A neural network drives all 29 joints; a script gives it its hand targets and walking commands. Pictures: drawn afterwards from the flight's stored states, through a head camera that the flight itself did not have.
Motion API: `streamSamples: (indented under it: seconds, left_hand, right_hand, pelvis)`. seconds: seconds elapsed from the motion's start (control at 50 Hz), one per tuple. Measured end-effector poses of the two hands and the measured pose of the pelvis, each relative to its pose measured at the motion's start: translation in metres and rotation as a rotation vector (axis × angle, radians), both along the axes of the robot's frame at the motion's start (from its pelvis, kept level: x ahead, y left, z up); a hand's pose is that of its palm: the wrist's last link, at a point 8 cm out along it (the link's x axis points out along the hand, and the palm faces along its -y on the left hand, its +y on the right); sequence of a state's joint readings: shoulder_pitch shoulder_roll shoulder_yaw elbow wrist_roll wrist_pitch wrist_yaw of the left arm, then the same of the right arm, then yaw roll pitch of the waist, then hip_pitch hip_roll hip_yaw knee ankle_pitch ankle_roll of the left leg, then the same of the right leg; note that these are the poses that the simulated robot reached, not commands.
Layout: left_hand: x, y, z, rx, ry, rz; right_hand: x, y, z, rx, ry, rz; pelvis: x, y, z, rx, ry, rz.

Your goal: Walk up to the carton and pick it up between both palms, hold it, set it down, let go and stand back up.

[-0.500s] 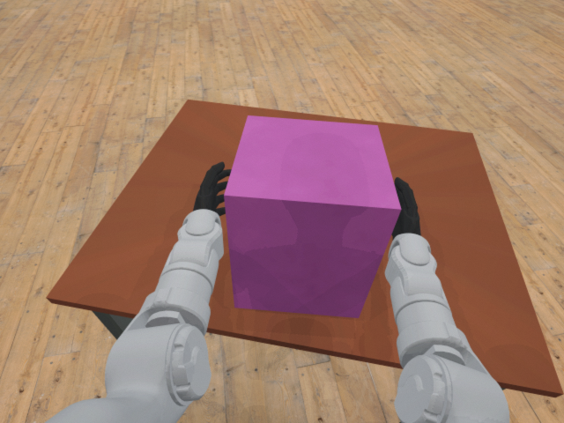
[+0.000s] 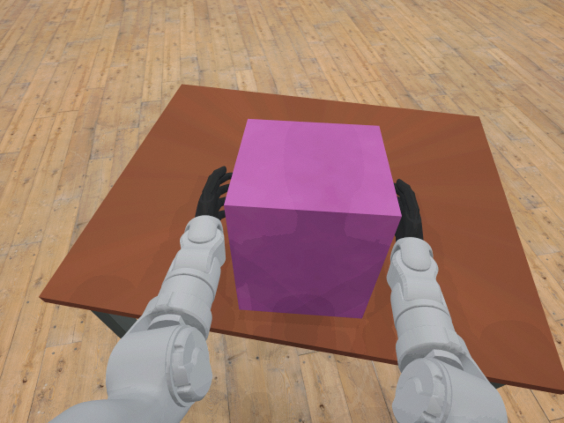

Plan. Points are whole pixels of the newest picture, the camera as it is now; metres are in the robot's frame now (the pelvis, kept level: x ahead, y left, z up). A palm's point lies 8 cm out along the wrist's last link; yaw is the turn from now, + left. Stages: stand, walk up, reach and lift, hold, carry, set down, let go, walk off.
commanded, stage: set down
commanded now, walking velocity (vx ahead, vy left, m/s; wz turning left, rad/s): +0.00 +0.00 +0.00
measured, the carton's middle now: (306, 221) +0.42 -0.05 +0.03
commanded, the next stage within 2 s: none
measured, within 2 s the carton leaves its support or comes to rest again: rests again in 0.30 s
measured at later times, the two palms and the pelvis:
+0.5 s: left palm (208, 221) +0.41 +0.10 +0.05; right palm (404, 239) +0.36 -0.20 +0.05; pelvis -0.01 +0.00 +0.00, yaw +0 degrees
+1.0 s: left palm (209, 224) +0.41 +0.10 +0.05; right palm (404, 241) +0.36 -0.19 +0.05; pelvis -0.01 +0.00 +0.00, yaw +0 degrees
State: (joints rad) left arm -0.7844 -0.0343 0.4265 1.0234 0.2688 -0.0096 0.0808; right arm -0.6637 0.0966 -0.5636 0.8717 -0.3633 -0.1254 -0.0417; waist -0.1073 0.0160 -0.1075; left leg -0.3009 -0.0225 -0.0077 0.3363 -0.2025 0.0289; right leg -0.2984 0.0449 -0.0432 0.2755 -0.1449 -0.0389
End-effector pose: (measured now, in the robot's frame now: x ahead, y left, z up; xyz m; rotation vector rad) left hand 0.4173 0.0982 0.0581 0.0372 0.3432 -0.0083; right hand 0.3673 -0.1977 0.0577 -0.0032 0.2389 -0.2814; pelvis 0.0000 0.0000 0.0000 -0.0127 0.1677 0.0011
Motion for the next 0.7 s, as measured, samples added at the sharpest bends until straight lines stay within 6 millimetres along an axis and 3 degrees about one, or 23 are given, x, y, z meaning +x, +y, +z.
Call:
streamSamples:
  seconds: [0.7]
  left_hand:
    - [-0.006,0.003,-0.007,-0.018,-0.036,0.001]
  right_hand:
    - [-0.007,0.003,-0.008,0.0,-0.038,-0.007]
  pelvis:
    - [-0.012,0.003,-0.001,0.001,0.026,-0.002]
